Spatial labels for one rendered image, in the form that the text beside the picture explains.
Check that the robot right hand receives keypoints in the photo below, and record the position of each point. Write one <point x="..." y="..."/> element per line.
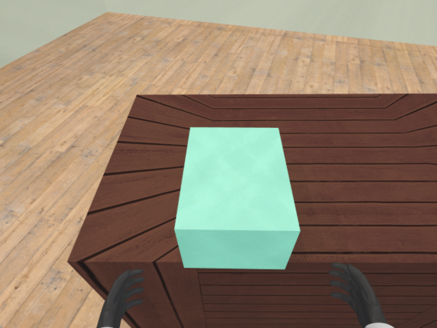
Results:
<point x="362" y="297"/>

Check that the carton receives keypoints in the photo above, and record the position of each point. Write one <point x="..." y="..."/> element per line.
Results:
<point x="236" y="209"/>

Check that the robot left hand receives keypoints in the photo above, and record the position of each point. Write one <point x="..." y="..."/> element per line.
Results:
<point x="114" y="306"/>

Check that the pedestal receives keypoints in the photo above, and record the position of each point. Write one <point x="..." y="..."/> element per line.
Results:
<point x="363" y="173"/>

